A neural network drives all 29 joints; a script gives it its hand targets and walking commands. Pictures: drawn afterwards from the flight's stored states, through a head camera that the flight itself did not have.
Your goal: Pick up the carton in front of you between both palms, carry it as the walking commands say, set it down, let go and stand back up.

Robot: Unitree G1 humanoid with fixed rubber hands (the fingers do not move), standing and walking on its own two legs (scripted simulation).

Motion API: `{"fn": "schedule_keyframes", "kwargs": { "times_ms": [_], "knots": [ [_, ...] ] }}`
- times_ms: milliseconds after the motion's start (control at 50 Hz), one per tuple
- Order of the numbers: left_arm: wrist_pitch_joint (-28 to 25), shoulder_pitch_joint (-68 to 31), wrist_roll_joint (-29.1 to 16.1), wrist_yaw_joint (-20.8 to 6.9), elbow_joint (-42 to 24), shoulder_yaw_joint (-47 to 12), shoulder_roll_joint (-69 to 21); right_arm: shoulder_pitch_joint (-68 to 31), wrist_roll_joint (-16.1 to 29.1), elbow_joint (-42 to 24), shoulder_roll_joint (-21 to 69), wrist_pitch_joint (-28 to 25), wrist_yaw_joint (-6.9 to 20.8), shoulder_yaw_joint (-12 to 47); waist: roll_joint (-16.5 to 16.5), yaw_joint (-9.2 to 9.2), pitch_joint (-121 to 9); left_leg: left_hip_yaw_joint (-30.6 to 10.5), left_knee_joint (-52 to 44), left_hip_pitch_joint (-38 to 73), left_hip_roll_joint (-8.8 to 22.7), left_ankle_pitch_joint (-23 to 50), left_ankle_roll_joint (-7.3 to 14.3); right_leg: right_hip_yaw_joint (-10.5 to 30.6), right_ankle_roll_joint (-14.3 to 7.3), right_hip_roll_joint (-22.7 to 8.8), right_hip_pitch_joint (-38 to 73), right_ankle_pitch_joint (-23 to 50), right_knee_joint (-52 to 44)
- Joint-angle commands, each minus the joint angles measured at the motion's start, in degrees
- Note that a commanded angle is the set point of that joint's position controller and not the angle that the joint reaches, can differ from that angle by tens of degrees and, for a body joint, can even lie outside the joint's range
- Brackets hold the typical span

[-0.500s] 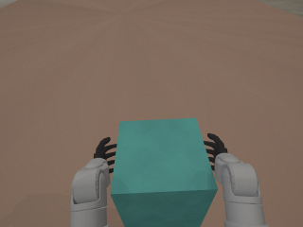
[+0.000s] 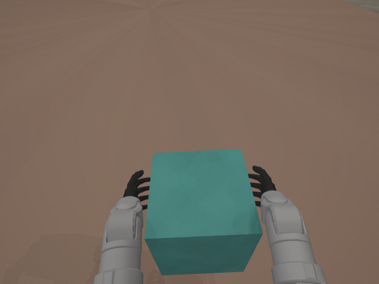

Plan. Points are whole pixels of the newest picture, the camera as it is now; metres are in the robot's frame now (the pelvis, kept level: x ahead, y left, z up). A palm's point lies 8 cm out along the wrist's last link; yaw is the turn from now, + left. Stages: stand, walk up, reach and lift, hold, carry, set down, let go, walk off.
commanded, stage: carry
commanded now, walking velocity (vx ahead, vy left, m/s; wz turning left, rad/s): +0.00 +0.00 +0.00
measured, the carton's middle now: (200, 214) +0.30 +0.00 -0.04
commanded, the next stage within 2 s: hold in 0.28 s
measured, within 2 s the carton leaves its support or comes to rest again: neither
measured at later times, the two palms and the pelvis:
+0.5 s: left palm (119, 215) +0.26 +0.17 +0.05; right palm (260, 198) +0.28 -0.13 +0.05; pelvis -0.01 +0.00 +0.01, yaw +4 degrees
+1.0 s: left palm (123, 216) +0.25 +0.16 +0.06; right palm (267, 196) +0.28 -0.14 +0.06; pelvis -0.03 -0.03 +0.00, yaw +6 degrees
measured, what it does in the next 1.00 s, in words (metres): stands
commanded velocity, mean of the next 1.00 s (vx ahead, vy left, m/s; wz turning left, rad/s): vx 0.00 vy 0.00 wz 0.00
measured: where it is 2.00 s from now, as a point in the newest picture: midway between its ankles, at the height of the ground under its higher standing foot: outside the picture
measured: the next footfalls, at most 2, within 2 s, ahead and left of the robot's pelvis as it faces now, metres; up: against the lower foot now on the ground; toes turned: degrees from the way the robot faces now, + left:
none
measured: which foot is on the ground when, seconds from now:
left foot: down 0.00-1.00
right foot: down 0.00-1.00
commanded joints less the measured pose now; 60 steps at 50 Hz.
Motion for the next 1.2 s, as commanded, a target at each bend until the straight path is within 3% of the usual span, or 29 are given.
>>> {"fn": "schedule_keyframes", "kwargs": {
  "times_ms": [0, 140, 260, 280, 300, 320, 340, 360, 400, 520, 660, 840, 980, 1180],
  "knots": [
    [-5.3, -27.7, -12.5, -12.1, -0.9, -27.8, -50.1, -28.7, 12.7, -1.5, 50.1, -5.7, 12.2, 28.0, 0.0, 0.04, -12.6, -6.6, -5.6, 1.1, 6.7, 7.4, 0.5, 6.4, -0.2, -5.6, 7.1, 7.2, -3.6],
    [-3.8, -25.6, -14.9, -12.2, -4.4, -32.2, -51.8, -26.6, 15.3, -5.1, 52.0, -4.2, 12.3, 32.5, 0.0, 0.07, -14.5, -6.5, -4.3, 2.4, 6.7, 11.1, 0.4, 6.3, -0.1, -5.8, 7.7, 10.6, -2.7],
    [-1.8, -24.1, -14.8, -11.9, -5.3, -31.6, -49.9, -25.0, 15.0, -5.9, 49.9, -2.1, 11.9, 31.8, -0.1, 0.01, -13.4, -6.5, -4.1, 1.9, 6.8, 11.9, 0.3, 6.2, 0.1, -5.9, 6.8, 10.9, -2.5],
    [-1.5, -18.2, -14.1, -12.4, -5.1, -29.7, -51.0, -18.7, 14.9, -7.5, 51.2, -1.7, 12.3, 31.2, 1.9, 0.39, -5.5, -15.5, -8.2, 5.5, -6.0, 26.6, 0.9, 14.6, -1.5, 9.6, 19.7, 22.2, -5.3],
    [-2.5, -19.4, -13.4, -12.0, -7.2, -29.8, -49.9, -21.2, 14.6, -11.1, 49.1, -2.4, 12.4, 30.8, 3.1, 0.47, -8.7, -16.5, -8.4, 7.3, -5.6, 27.7, 0.9, 16.2, -1.4, 8.7, 21.7, 24.9, -5.3],
    [-2.8, -19.2, -12.4, -11.7, -7.0, -28.8, -49.4, -22.5, 14.4, -11.3, 49.7, -2.3, 12.5, 30.9, 0.1, 0.4, -9.0, -17.1, -7.7, 13.3, -5.7, 31.0, 1.0, 15.7, -0.4, 9.0, 16.6, 25.1, -5.5],
    [-2.9, -20.3, -12.9, -11.7, -7.1, -28.9, -49.5, -22.1, 14.5, -10.1, 49.5, -2.5, 12.3, 31.5, 0.4, 0.53, -9.9, -16.6, -7.9, 11.3, -6.0, 30.8, 0.2, 15.9, -0.5, 9.1, 21.2, 25.8, -6.2],
    [-3.2, -19.9, -12.3, -11.2, -5.9, -28.4, -49.2, -24.1, 14.9, -10.3, 49.3, -2.8, 12.7, 31.9, 1.7, 1.55, -9.8, -16.0, -9.1, 14.9, -6.5, 24.3, 0.4, 15.6, 0.0, 9.1, 19.1, 21.5, -6.4],
    [-3.5, -21.8, -12.4, -11.5, -6.0, -29.2, -49.8, -24.5, 14.9, -9.2, 50.1, -3.3, 13.1, 31.9, 0.2, 0.91, -8.4, -15.7, -9.1, 16.5, -6.5, 23.9, -0.1, 15.3, 0.3, 9.9, 16.8, 17.7, -7.5],
    [-3.0, -26.6, -13.8, -13.3, -3.9, -30.3, -51.1, -24.5, 12.6, -4.0, 50.7, -3.3, 12.9, 28.2, 0.8, -1.28, -4.9, -15.6, -10.0, 12.2, -6.1, 13.5, -0.5, 15.1, -0.7, 9.5, 17.1, 8.5, -8.5],
    [-2.7, -29.5, -12.7, -14.9, 0.8, -27.2, -52.7, -29.2, 12.3, -0.1, 53.2, -2.6, 14.4, 26.8, 0.5, -0.31, -2.3, -15.4, -11.0, 7.6, -6.0, 4.4, 0.2, 15.1, -0.6, 8.7, 17.7, 1.9, -9.0],
    [-3.0, -33.1, -12.1, -16.2, 4.7, -24.9, -54.5, -33.8, 12.6, 3.2, 55.5, -2.6, 16.1, 26.3, -0.5, 0.3, -2.3, -14.5, -10.8, 6.1, -6.4, -0.2, 0.8, 15.4, -0.1, 7.7, 17.3, -3.6, -9.9],
    [-3.2, -34.5, -11.9, -16.6, 6.1, -24.2, -54.8, -34.7, 12.4, 5.0, 55.9, -2.6, 16.4, 25.3, -0.9, 0.08, -2.5, -14.2, -10.4, 6.0, -6.5, 0.6, 0.8, 15.8, 0.2, 7.2, 17.6, -3.2, -10.3],
    [-2.9, -32.6, -12.1, -15.7, 4.7, -24.7, -54.3, -32.9, 12.6, 3.7, 55.2, -2.5, 15.7, 25.5, -0.7, 0.14, -4.5, -14.4, -10.3, 7.6, -6.8, 7.2, 0.3, 15.8, 0.7, 7.6, 20.1, 6.0, -9.4]
  ]
}}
